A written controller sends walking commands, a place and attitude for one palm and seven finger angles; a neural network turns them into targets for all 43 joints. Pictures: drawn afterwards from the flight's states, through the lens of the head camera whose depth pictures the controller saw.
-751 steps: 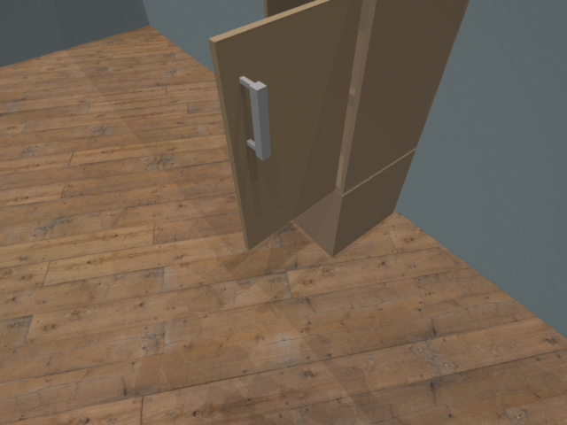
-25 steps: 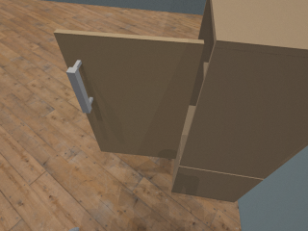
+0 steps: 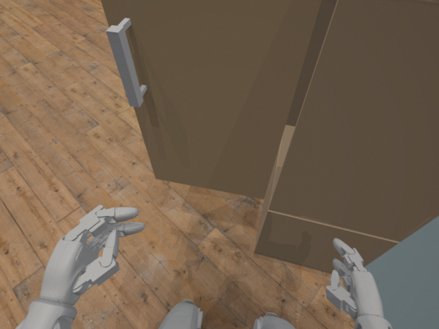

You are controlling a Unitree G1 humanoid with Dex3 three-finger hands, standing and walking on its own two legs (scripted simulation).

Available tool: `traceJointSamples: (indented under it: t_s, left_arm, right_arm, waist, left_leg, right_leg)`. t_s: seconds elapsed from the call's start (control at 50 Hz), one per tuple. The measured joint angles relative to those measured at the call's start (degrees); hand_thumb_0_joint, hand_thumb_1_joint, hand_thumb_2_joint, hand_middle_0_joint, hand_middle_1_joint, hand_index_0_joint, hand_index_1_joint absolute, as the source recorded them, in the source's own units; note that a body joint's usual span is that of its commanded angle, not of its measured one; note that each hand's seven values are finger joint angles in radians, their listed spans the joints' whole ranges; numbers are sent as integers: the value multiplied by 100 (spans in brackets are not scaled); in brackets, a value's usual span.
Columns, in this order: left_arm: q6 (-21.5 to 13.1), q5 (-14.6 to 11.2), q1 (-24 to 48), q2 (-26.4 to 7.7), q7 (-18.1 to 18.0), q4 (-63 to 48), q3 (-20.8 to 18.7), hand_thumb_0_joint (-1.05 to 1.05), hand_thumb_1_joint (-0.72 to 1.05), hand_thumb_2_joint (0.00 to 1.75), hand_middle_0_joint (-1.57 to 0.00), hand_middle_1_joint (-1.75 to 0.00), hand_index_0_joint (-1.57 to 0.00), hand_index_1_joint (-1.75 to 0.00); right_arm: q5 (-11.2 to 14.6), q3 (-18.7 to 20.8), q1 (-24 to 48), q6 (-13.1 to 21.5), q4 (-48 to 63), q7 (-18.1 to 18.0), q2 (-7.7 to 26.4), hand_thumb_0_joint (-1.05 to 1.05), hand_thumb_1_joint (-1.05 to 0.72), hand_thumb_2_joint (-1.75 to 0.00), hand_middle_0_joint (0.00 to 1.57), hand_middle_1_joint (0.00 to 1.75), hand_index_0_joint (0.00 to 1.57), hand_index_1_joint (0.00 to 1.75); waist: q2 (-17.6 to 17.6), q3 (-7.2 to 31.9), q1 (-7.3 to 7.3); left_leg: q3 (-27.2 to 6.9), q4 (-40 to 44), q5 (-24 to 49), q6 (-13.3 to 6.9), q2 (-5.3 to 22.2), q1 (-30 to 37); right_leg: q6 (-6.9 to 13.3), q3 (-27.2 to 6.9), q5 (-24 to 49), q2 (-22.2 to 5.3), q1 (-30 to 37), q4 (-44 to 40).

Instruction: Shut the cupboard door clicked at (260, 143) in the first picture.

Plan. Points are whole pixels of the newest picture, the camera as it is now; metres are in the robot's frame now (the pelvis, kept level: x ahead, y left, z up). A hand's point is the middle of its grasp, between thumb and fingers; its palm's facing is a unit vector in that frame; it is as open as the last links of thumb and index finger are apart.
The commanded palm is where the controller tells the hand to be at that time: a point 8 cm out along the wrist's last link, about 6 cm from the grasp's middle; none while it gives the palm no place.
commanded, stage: raise the hand and make a fist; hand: left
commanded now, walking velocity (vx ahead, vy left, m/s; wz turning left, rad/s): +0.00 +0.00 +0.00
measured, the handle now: (131, 65) +0.54 +0.24 +0.18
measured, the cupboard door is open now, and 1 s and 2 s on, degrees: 93 93 93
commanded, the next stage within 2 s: bring the fist close to the handle in 1.34 s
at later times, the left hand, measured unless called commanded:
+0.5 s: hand (98, 225) +0.23 +0.21 +0.12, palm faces -0.08 -1.00 -0.05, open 3.3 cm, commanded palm +0.21 +0.26 +0.13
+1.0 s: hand (84, 184) +0.26 +0.22 +0.18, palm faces -0.07 -0.99 -0.07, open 3.1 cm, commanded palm +0.23 +0.27 +0.18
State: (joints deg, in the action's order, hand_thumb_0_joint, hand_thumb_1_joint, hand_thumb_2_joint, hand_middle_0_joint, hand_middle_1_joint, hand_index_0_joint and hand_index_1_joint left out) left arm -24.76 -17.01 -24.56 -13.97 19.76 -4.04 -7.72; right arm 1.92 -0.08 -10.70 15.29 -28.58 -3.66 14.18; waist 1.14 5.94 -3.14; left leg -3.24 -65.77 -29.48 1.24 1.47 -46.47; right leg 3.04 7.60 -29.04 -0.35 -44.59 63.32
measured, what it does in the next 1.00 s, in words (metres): rises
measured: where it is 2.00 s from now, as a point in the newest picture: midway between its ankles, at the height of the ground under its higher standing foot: outside the picture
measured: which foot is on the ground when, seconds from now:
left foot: down 0.00-1.00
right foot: down 0.00-1.00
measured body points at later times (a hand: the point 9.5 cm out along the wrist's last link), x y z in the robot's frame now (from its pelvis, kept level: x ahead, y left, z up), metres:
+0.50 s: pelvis +0.02 +0.03 +0.04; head +0.04 +0.03 +0.49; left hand +0.23 +0.26 +0.13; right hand +0.18 -0.21 -0.02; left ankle +0.03 +0.13 -0.65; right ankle +0.03 -0.09 -0.65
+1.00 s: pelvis +0.03 +0.03 +0.06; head +0.03 +0.02 +0.51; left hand +0.26 +0.27 +0.19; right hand +0.21 -0.19 +0.00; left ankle +0.03 +0.13 -0.65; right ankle +0.03 -0.09 -0.65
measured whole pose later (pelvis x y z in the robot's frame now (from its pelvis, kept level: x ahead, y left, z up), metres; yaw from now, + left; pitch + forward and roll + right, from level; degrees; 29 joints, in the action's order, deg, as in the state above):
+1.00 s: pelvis +0.03 +0.03 +0.06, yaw -1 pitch +1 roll -1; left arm -2.0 -17.6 -15.5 -17.0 18.0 -10.0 -11.9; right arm 2.6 -4.1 -15.6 15.2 -32.7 -4.1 14.0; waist 2.7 2.6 -2.0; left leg -0.2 -40.8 -21.3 -1.2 -0.3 -20.5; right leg 0.1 4.7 -20.1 -1.3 -19.4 38.6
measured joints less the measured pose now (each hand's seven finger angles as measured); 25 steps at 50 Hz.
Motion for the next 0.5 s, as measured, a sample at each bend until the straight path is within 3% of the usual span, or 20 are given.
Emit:
traceJointSamples:
  t_s: [0.1,0.16,0.34,0.5]
  left_arm:
    - [858,9,323,-118,90,-3,23,2,90,90,-65,-79,-65,-79]
    - [1133,-49,200,-120,-71,-43,-114,2,90,90,-71,-85,-71,-85]
    - [859,-48,-123,-61,-301,-341,-173,2,91,90,-87,-103,-87,-103]
    - [1102,74,2,-107,-420,-580,-56,2,90,90,-102,-119,-102,-119]
  right_arm:
    - [37,-216,-294,-174,-101,-15,-281,2,-90,-90,20,30,20,30]
    - [19,-233,-547,-230,-113,-10,-352,2,-90,-90,21,30,21,30]
    - [-7,-76,-877,-57,-249,24,-19,2,-90,-90,21,30,20,30]
    - [13,-76,-610,48,-165,-1,48,2,-90,-90,20,30,20,30]
  waist:
    - [88,-47,202]
    - [93,-42,323]
    - [79,-113,342]
    - [37,-174,285]
  left_leg:
    - [105,402,162,-34,7,336]
    - [220,715,258,-80,-3,601]
    - [327,1094,348,-213,-95,992]
    - [340,1321,378,-280,-142,1351]
  right_leg:
    - [-53,-102,194,17,294,-392]
    - [-102,-213,304,14,504,-662]
    - [-234,-318,425,-64,893,-1057]
    - [-302,-331,489,-97,1283,-1339]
